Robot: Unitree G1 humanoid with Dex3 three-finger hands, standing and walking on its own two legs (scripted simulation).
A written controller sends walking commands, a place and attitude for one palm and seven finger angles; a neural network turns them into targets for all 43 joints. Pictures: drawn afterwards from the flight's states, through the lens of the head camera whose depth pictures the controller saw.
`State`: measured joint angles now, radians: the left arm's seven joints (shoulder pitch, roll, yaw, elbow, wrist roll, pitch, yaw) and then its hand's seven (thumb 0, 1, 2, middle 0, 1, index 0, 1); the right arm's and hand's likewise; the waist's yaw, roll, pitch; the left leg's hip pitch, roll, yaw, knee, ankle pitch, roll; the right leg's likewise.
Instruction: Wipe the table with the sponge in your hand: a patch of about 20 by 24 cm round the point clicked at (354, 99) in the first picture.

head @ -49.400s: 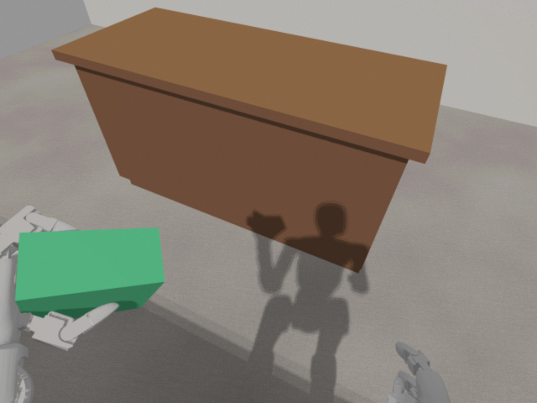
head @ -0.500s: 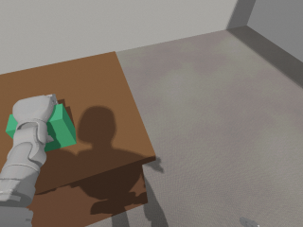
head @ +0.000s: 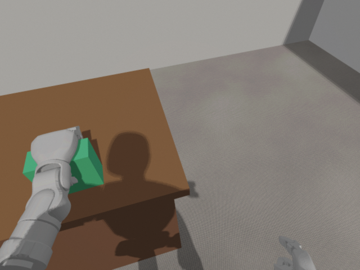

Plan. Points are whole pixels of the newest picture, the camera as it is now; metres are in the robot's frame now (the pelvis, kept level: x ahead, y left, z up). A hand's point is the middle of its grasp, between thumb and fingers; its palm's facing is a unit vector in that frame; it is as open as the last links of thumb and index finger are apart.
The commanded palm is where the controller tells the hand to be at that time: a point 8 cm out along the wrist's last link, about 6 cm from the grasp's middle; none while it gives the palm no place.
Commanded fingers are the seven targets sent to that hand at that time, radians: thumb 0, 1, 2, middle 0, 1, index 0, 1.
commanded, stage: slide across to the third lane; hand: left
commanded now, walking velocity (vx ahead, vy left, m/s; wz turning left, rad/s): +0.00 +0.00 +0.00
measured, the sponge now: (71, 173) +0.32 +0.32 +0.01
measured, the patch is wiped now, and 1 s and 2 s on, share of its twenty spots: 0.65 0.75 0.95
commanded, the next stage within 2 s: wipe forward along the third lane in 0.78 s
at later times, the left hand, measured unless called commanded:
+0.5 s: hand (82, 158) +0.33 +0.27 +0.07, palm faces -0.04 +0.02 -1.00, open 10.3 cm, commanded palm +0.31 +0.24 +0.11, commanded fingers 0.00 0.10 1.30 -1.20 -1.60 -1.20 -1.60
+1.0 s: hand (96, 155) +0.34 +0.25 +0.07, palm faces -0.05 +0.01 -1.00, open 10.3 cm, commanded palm +0.33 +0.23 +0.10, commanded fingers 0.00 0.10 1.30 -1.20 -1.60 -1.20 -1.60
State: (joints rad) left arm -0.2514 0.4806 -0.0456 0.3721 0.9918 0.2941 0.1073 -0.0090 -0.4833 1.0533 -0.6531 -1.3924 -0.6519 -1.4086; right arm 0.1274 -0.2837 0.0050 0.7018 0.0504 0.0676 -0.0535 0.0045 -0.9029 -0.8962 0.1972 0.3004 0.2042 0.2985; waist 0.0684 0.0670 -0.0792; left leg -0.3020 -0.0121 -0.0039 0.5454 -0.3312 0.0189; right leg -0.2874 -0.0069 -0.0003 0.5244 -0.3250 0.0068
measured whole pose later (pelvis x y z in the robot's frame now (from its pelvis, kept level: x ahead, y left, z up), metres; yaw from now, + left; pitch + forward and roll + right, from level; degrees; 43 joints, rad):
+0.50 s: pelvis -0.01 +0.00 +0.00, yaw +1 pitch +4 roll +0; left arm -0.34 0.42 -0.16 0.41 1.01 0.36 0.09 0.00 -0.51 1.05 -0.70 -1.34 -0.70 -1.36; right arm 0.13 -0.27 0.00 0.73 0.05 0.07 -0.06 0.01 -0.90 -0.90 0.20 0.30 0.20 0.30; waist 0.08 0.08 -0.06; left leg -0.29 -0.02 -0.02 0.53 -0.31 0.01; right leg -0.27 -0.01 -0.01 0.53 -0.32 0.00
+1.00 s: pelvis -0.02 -0.01 +0.00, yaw +1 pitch +3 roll +0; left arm -0.45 0.38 -0.21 0.54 1.00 0.38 0.10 0.00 -0.52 1.06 -0.71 -1.33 -0.71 -1.35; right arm 0.12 -0.27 0.01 0.75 0.05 0.09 -0.08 0.01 -0.90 -0.90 0.20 0.30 0.20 0.30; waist 0.06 0.07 -0.06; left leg -0.29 -0.01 -0.02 0.52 -0.29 0.00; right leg -0.29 -0.01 -0.01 0.53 -0.31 -0.01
